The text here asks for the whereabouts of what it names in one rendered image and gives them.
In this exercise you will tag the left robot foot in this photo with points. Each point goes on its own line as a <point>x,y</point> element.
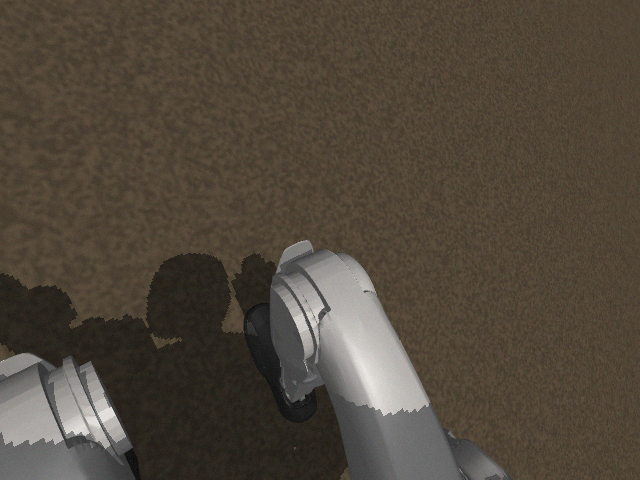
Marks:
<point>133,463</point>

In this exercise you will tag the right robot foot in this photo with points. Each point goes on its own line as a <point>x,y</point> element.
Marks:
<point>258,337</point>

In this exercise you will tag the right robot hand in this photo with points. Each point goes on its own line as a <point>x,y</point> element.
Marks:
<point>472,461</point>

